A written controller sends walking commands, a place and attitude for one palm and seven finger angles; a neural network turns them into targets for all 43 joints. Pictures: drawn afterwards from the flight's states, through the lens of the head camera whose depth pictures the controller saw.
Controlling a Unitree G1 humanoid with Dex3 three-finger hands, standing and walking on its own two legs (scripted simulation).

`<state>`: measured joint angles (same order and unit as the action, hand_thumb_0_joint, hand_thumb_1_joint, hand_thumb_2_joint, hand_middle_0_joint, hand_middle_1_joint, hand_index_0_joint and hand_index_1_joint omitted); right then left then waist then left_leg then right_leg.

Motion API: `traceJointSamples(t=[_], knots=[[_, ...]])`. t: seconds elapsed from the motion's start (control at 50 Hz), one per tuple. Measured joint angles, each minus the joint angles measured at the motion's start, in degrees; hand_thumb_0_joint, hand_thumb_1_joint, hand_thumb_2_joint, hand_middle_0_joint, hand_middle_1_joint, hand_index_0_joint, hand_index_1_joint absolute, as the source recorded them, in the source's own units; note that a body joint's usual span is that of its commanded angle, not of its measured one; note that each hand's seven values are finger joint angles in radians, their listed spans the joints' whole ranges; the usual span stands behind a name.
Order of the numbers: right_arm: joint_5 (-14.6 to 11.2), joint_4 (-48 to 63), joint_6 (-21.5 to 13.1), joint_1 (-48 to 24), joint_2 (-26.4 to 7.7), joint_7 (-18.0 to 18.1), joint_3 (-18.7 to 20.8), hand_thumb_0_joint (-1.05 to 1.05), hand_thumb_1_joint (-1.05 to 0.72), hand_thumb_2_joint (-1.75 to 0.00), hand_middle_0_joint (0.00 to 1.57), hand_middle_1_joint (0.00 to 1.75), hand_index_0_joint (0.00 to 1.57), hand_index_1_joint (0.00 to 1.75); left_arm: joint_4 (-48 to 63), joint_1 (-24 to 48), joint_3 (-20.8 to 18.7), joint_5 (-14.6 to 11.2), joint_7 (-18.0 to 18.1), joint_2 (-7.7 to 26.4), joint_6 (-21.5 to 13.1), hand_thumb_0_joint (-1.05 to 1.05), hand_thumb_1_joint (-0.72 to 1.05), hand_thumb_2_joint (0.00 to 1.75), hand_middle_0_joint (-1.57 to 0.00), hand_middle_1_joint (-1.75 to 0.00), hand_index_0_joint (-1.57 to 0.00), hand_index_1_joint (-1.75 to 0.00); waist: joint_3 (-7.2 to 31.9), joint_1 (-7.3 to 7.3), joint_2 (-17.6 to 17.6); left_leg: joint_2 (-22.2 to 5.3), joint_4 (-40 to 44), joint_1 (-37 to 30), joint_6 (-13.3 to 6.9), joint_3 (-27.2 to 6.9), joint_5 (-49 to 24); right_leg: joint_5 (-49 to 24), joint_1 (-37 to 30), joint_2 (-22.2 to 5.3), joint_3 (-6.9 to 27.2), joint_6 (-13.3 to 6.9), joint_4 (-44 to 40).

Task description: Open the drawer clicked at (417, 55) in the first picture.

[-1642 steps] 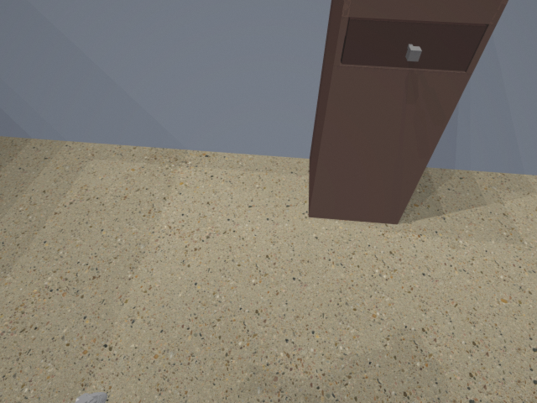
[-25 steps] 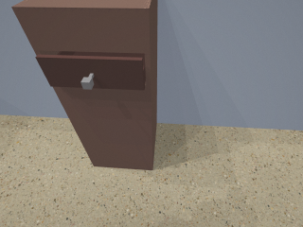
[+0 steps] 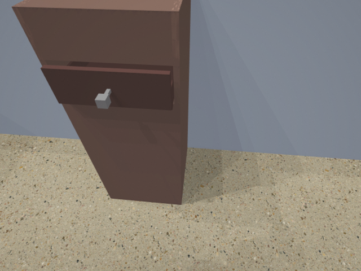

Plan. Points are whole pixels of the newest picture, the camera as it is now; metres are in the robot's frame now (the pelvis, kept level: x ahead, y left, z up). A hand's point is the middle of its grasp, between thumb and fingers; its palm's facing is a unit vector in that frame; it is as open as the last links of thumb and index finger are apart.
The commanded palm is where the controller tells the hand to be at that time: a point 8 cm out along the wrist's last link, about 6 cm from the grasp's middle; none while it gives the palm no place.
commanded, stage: look again from close up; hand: left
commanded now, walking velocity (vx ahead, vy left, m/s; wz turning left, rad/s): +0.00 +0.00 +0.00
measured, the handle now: (105, 97) +0.57 +0.27 +0.07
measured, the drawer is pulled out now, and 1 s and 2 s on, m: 0.04 0.04 0.04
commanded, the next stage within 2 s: raise the hand with hooked fingers in 0.10 s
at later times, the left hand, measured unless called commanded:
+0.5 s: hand (103, 232) +0.21 +0.19 -0.02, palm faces -0.01 -0.41 -0.91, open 7.9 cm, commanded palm +0.14 +0.22 -0.01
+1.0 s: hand (80, 204) +0.24 +0.23 +0.04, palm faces +0.09 -0.14 -0.99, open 10.8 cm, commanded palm +0.21 +0.24 +0.10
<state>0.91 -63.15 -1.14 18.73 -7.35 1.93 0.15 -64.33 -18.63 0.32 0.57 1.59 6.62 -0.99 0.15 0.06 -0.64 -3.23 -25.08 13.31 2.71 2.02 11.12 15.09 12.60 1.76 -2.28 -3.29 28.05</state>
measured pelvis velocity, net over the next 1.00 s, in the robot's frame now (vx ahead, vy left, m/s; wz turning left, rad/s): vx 0.02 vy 0.03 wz -0.02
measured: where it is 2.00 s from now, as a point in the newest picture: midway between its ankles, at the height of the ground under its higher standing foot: outside the picture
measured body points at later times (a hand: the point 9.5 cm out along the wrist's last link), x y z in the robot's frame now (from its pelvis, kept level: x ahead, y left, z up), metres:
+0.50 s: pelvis +0.01 +0.02 -0.02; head +0.01 -0.02 +0.42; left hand +0.20 +0.21 +0.03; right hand +0.20 -0.25 -0.10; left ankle +0.02 +0.15 -0.74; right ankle +0.00 -0.08 -0.74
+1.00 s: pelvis +0.02 +0.03 -0.02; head +0.03 -0.01 +0.43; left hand +0.23 +0.24 +0.09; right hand +0.23 -0.15 -0.12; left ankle +0.02 +0.15 -0.74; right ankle +0.00 -0.08 -0.74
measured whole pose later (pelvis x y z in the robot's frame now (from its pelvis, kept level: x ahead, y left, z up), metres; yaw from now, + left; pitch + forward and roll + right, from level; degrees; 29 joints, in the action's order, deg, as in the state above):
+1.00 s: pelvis +0.02 +0.03 -0.02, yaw -1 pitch +4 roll +1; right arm 2.8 -31.9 6.8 7.3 -10.1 -2.5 -3.3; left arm 13.7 -19.6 6.7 57.2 14.3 21.2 4.3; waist 4.1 5.4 -3.4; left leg -0.9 -40.6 23.9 0.5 2.1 20.8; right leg 23.4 23.4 -0.3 -0.2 -1.0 42.6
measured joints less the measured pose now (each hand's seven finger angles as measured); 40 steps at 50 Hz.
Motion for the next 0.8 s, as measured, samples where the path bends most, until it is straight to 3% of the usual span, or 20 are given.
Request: traceJointSamples(t=[0.22, 0.26, 0.3, 0.34, 0.4, 0.48, 0.52, 0.56, 0.62, 0.68, 0.74, 0.8], knots=[[-0.24, -0.38, 0.22, -0.62, -0.31, -0.13, -0.15, 0.0, -0.91, -0.9, 0.2, 0.29, 0.2, 0.3, 0.11, 0.51, 0.01, 0.04, 0.47, 0.19, -0.42, 0.0, 0.91, 0.9, -0.2, -0.3, -0.2, -0.3, -0.22, 0.22, -0.39, -0.53, -1.17, -0.25, 0.05, 0.01, 1.79, 0.2, -1.21, 0.45, -0.09, 0.0, -1.17], [-1.31, 3.87, -2.01, 0.51, -1.83, 1.66, -1.07, 0.01, -0.93, -0.9, 0.2, 0.3, 0.2, 0.3, 19.0, -5.95, 3.55, 3.06, 2.17, 2.22, 5.36, 0.03, 0.94, 0.9, -0.2, -0.3, -0.2, -0.31, -1.21, 1.7, -1.08, -0.69, -1.9, -0.83, -1.58, -0.06, 1.98, 0.57, -0.47, 1.25, 1.44, 0.05, 0.53], [-3.06, 7.76, -7.45, 1.63, -3.19, 3.68, -0.32, 0.02, -0.93, -0.9, 0.2, 0.3, 0.2, 0.3, 35.13, -10.94, 4.83, 5.18, 6.29, 5.3, 4.42, 0.05, 0.95, 0.9, -0.2, -0.31, -0.2, -0.31, -0.57, 1.42, -1.39, 0.07, -3.22, 0.02, -0.75, 0.07, 3.25, 2.06, 0.91, 0.47, 1.76, 0.16, 3.13], [-3.34, 11.72, -11.36, 1.01, -5.13, 4.59, 0.59, 0.02, -0.93, -0.9, 0.2, 0.3, 0.2, 0.3, 47.13, -12.05, 5.91, 9.89, 10.05, 7.69, 3.69, 0.06, 0.93, 0.89, -0.21, -0.32, -0.2, -0.32, 0.3, 0.77, -2.38, 1.01, -5.03, 1.87, -0.93, -0.27, 3.98, 3.36, 2.71, -0.52, 1.45, 0.58, 5.44], [-1.26, 18.04, -12.61, -2.43, -8.12, 3.7, 2.0, 0.02, -0.93, -0.9, 0.2, 0.3, 0.2, 0.3, 57.32, -9.34, 6.83, 23.4, 15.18, 9.52, 2.01, 0.05, 0.88, 0.87, -0.2, -0.35, -0.2, -0.35, 3.31, -0.13, -3.73, 2.0, -8.88, 6.96, -1.65, -0.33, 5.23, 5.07, 7.84, -1.58, 1.44, 1.14, 9.7], [1.72, 26.28, -7.47, -8.98, -9.38, 0.01, 3.76, 0.02, -0.92, -0.9, 0.2, 0.29, 0.2, 0.3, 63.56, -6.7, 7.28, 41.97, 20.11, 8.01, -0.42, 0.03, 0.79, 0.84, -0.2, -0.39, -0.2, -0.4, 6.62, 0.81, -2.91, 2.39, -12.69, 11.9, -1.61, 1.54, 7.09, 6.99, 14.03, -2.03, 3.41, 1.54, 14.8], [2.37, 29.55, -3.71, -11.9, -9.18, -2.17, 4.04, 0.02, -0.92, -0.9, 0.2, 0.29, 0.2, 0.3, 66.24, -7.66, 8.23, 48.76, 20.92, 7.0, -1.45, 0.02, 0.74, 0.82, -0.2, -0.42, -0.21, -0.42, 7.38, 2.21, -1.27, 2.39, -14.08, 13.58, -1.71, 2.59, 7.93, 7.77, 16.37, -2.01, 4.47, 1.59, 16.84], [2.78, 32.43, -0.6, -14.07, -8.89, -4.08, 3.96, 0.01, -0.92, -0.9, 0.2, 0.29, 0.2, 0.3, 68.82, -9.72, 9.47, 53.86, 21.43, 6.6, -2.3, 0.01, 0.69, 0.81, -0.21, -0.45, -0.21, -0.45, 7.64, 3.76, 0.49, 2.39, -15.75, 15.21, -1.81, 3.04, 8.83, 8.65, 18.26, -2.02, 4.95, 1.6, 18.76], [3.37, 35.93, 2.52, -16.19, -8.3, -5.85, 3.39, 0.01, -0.91, -0.9, 0.2, 0.29, 0.2, 0.3, 71.69, -13.23, 10.21, 59.18, 22.93, 7.99, -2.69, 0.01, 0.61, 0.78, -0.22, -0.49, -0.22, -0.49, 7.65, 5.89, 2.25, 2.2, -18.96, 17.64, -1.74, 2.74, 10.48, 10.14, 20.32, -1.91, 4.69, 1.5, 21.43], [4.12, 37.91, 4.22, -17.72, -7.41, -6.74, 2.52, 0.01, -0.91, -0.9, 0.2, 0.29, 0.2, 0.3, 73.06, -14.37, 9.18, 61.77, 24.17, 10.6, -1.48, 0.0, 0.53, 0.75, -0.24, -0.54, -0.24, -0.54, 7.63, 7.22, 2.15, 2.01, -22.63, 19.91, -1.64, 1.52, 12.29, 11.66, 21.53, -1.83, 3.51, 1.41, 23.77], [4.73, 37.91, 5.12, -18.59, -6.17, -6.9, 1.29, 0.01, -0.91, -0.9, 0.2, 0.29, 0.2, 0.3, 74.08, -11.87, 7.06, 62.01, 24.0, 12.98, 0.0, 0.0, 0.45, 0.72, -0.25, -0.58, -0.25, -0.58, 7.2, 7.82, 0.88, 2.01, -25.41, 20.9, -1.59, 0.0, 13.65, 12.82, 21.33, -1.9, 2.04, 1.43, 25.18], [4.42, 36.51, 6.08, -18.44, -4.75, -6.52, -0.17, 0.01, -0.91, -0.9, 0.2, 0.29, 0.2, 0.3, 75.16, -7.37, 6.04, 59.58, 21.56, 13.35, 2.23, 0.0, 0.38, 0.69, -0.26, -0.63, -0.26, -0.63, 6.42, 7.6, -1.03, 2.22, -25.83, 19.85, -1.58, -1.24, 13.93, 12.95, 19.3, -2.1, 0.83, 1.75, 24.52]])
